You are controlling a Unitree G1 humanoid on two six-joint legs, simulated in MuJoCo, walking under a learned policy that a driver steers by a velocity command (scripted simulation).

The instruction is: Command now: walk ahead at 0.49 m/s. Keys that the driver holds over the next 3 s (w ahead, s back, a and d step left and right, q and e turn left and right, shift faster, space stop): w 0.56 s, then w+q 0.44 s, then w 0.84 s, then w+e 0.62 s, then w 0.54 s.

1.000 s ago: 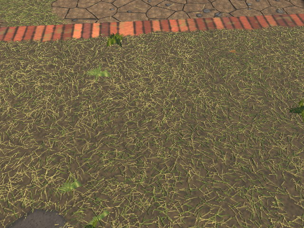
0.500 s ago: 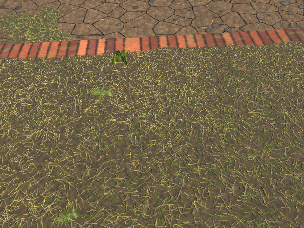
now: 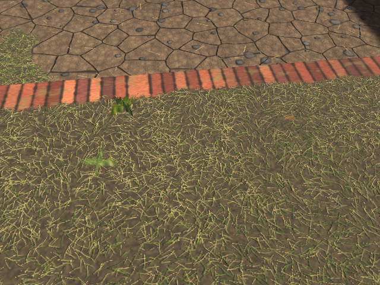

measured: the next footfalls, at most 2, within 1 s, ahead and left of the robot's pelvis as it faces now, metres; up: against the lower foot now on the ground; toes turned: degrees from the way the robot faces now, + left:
right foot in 0.30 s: +0.34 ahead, -0.17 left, +0.00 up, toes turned -2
left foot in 0.88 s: +0.64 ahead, +0.08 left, +0.00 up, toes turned +10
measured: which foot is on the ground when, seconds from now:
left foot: down 0.00-0.32, up 0.34-0.86, down 0.88-1.00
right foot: up 0.00-0.28, down 0.30-0.88, up 0.90-1.00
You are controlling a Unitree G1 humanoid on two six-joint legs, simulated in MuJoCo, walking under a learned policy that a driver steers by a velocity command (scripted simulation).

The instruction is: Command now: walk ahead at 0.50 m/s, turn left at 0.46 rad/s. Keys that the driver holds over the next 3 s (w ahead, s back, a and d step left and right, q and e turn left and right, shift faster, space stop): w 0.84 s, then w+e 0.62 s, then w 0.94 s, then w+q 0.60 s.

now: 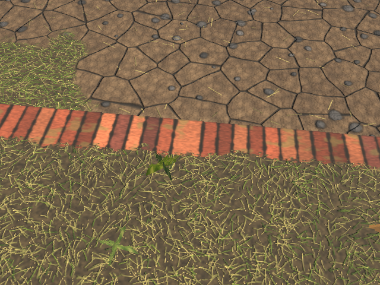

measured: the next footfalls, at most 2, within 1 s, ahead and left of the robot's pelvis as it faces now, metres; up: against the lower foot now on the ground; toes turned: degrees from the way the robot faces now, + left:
right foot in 0.42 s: +0.42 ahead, -0.13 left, +0.00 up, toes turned +5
left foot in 0.94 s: +0.69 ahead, +0.14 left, +0.00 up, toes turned +5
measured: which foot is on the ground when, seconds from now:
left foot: down 0.00-0.44, up 0.46-0.92, down 0.94-1.00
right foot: up 0.00-0.40, down 0.42-0.94, up 0.96-1.00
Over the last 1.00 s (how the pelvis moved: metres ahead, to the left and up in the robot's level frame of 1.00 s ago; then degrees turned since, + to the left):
0.55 0.00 -0.01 12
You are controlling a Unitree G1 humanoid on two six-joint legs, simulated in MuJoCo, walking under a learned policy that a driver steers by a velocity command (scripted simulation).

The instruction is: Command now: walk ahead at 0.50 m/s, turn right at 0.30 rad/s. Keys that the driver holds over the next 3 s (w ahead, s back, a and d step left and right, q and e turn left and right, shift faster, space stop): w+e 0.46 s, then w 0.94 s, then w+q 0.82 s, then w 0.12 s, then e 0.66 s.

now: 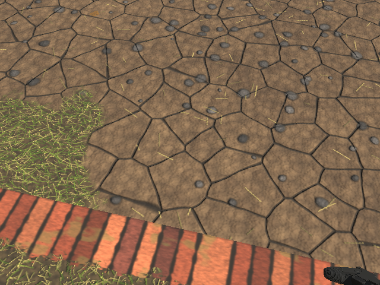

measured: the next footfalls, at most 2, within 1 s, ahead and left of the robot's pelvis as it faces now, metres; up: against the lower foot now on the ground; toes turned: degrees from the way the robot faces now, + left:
right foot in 0.50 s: +0.38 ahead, -0.18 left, +0.00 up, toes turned -19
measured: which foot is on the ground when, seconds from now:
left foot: down 0.00-0.48, up 0.50-1.00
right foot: up 0.00-0.48, down 0.50-1.00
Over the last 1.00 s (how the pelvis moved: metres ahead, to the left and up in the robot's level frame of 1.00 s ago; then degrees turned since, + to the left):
0.56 0.03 -0.01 3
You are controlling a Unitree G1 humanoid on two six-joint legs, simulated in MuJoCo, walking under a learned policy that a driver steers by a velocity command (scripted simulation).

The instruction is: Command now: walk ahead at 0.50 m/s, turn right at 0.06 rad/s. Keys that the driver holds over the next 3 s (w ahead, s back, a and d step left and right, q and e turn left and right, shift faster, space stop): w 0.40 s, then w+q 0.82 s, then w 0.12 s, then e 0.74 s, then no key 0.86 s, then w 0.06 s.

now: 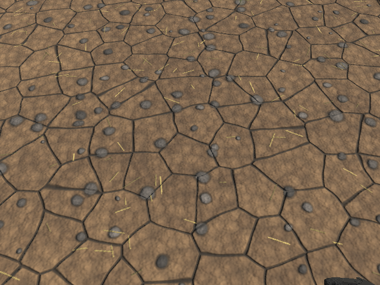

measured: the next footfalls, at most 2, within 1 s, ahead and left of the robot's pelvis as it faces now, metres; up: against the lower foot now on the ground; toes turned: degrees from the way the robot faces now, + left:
left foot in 0.04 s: +0.21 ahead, +0.12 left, +0.00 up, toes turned +2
right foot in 0.58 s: +0.50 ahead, -0.12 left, +0.00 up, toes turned +2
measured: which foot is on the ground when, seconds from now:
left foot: up 0.00-0.02, down 0.04-0.60, up 0.62-1.00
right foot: down 0.00-0.06, up 0.08-0.56, down 0.58-1.00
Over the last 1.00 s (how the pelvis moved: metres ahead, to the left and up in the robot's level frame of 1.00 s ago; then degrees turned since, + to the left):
0.52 -0.13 0.01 -21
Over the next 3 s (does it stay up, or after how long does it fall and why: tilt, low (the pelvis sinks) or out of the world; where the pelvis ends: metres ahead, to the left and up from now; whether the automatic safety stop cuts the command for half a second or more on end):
stays up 0.93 0.19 0.00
